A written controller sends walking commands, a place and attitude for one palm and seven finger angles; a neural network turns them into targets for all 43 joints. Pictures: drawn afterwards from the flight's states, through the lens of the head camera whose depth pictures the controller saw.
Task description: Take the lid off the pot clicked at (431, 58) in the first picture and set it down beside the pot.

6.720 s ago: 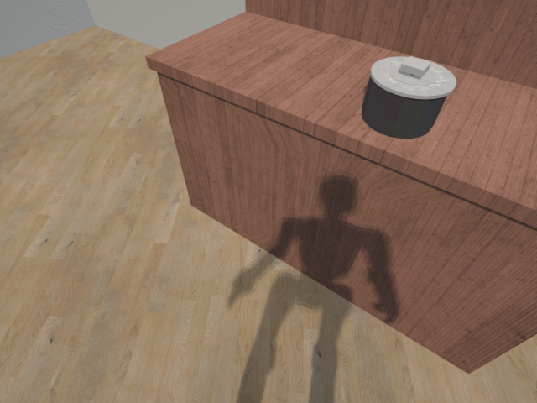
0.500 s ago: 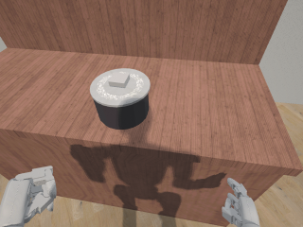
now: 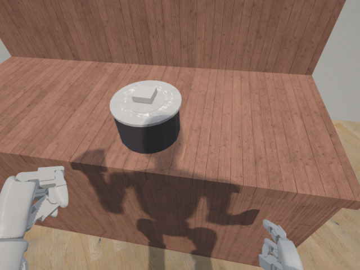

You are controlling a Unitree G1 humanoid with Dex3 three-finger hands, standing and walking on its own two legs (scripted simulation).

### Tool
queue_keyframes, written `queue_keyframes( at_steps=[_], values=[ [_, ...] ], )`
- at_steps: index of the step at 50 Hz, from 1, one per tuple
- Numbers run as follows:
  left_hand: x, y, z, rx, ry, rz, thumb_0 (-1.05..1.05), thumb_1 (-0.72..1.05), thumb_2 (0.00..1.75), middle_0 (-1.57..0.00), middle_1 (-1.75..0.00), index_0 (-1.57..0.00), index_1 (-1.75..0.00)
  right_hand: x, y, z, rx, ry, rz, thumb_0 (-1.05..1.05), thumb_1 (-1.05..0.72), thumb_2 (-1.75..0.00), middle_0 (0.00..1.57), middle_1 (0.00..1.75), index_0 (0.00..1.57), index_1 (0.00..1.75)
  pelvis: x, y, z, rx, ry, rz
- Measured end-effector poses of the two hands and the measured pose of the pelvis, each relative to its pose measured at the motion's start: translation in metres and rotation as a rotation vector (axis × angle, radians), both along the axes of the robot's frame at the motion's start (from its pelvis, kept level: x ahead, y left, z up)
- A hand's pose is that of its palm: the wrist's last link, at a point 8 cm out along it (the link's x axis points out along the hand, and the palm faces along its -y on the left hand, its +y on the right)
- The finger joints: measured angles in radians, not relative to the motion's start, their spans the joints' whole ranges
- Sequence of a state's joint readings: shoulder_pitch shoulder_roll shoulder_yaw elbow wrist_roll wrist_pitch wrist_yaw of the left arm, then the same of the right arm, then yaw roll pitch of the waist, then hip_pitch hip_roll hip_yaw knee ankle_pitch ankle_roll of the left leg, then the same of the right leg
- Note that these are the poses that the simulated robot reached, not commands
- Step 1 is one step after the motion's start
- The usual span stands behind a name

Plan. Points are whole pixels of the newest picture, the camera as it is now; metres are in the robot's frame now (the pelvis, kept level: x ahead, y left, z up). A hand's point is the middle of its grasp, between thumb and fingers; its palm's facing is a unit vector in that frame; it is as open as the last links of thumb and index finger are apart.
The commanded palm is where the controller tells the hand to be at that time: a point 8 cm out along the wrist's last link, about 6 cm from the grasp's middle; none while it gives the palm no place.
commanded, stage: reach forward and open the fingers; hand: left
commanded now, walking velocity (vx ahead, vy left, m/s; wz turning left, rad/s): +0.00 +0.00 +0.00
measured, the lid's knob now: (144, 94) +0.49 +0.17 +0.14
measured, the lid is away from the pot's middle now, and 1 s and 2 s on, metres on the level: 0.00 0.00 0.00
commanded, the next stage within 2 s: move the open hand above the knob in 1.04 s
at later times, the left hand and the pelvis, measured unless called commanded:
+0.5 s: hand (36, 192) +0.19 +0.27 +0.16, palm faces -0.20 +0.01 -0.98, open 4.8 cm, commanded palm +0.17 +0.26 +0.22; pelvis -0.03 +0.00 +0.00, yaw +2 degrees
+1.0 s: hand (42, 155) +0.24 +0.27 +0.19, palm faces -0.08 +0.02 -1.00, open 10.0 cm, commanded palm +0.21 +0.27 +0.26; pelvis -0.06 +0.02 +0.00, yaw +1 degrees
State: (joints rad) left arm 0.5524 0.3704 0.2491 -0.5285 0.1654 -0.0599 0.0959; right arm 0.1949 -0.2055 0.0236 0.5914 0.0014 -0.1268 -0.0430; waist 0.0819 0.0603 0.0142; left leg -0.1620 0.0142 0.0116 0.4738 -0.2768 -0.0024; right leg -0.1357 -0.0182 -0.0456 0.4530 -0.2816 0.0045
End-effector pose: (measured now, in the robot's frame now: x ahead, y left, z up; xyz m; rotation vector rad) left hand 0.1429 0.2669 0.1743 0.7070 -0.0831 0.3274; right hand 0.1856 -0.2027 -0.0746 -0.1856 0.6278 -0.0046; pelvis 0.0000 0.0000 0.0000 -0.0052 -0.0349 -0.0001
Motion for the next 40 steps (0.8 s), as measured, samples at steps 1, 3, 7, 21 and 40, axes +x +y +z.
queue_keyframes(
  at_steps=[1, 3, 7, 21, 40],
  values=[
    [0.003, -0.002, 0.004, 0.116, 0.031, 0.002, 0.01, 0.88, 0.9, -1.3, -1.49, -1.3, -1.49, 0.0, -0.001, -0.001, -0.004, 0.014, 0.011, 0.01, -0.91, -0.9, 0.2, 0.3, 0.2, 0.3, -0.001, 0.0, -0.001, 0.001, 0.01, -0.002],
    [0.006, -0.006, 0.01, 0.339, 0.097, 0.001, 0.01, 0.86, 0.92, -1.3, -1.47, -1.29, -1.47, 0.001, -0.004, -0.005, -0.003, 0.047, 0.021, 0.01, -0.91, -0.9, 0.2, 0.3, 0.2, 0.3, -0.003, 0.0, -0.002, 0.003, 0.028, -0.009],
    [0.011, -0.006, 0.016, 0.673, 0.256, -0.021, 0.0, 0.78, 0.96, -1.28, -1.39, -1.27, -1.39, 0.006, -0.011, -0.012, 0.014, 0.099, 0.013, 0.01, -0.91, -0.9, 0.2, 0.3, 0.2, 0.3, -0.008, 0.0, -0.003, 0.003, 0.048, -0.015],
    [0.027, 0.001, 0.031, 0.849, 0.54, -0.216, 0.0, 0.38, 1.22, -1.15, -0.95, -1.14, -0.94, 0.013, -0.012, -0.009, 0.03, 0.049, 0.017, 0.01, -0.91, -0.9, 0.2, 0.3, 0.2, 0.3, -0.023, -0.001, 0.001, -0.005, 0.041, 0.035],
    [0.058, 0.007, 0.057, 0.861, 0.393, -0.235, 0.0, -0.18, 1.43, -0.91, -0.29, -0.91, -0.28, -0.028, 0.006, -0.007, 0.037, 0.073, 0.022, 0.01, -0.91, -0.9, 0.2, 0.3, 0.2, 0.3, -0.051, 0.015, 0.002, -0.002, 0.011, 0.023]
  ],
)
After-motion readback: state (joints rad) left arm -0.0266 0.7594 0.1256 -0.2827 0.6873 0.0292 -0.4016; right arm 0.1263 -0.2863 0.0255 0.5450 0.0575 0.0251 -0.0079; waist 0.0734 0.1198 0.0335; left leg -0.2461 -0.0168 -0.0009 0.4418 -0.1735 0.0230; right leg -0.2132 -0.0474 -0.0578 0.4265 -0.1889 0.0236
